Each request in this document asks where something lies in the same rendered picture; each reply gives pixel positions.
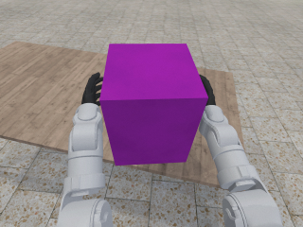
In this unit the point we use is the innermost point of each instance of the robot right forearm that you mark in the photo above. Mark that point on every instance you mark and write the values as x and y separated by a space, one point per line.
234 170

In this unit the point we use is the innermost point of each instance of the carton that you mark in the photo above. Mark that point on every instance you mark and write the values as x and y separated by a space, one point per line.
152 100

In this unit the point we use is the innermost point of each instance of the robot left forearm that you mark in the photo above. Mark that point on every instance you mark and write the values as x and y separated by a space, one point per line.
85 152

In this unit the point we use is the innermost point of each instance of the right robot upper arm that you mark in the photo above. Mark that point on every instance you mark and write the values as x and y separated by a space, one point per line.
250 208

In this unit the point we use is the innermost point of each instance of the robot left hand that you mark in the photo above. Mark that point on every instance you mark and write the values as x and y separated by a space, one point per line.
90 94

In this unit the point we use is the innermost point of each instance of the robot right hand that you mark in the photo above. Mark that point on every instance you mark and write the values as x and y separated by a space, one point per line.
209 91

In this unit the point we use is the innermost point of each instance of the left robot upper arm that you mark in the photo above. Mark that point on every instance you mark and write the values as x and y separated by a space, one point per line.
86 213

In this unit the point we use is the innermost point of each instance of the table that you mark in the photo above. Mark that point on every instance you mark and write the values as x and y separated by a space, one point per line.
41 87

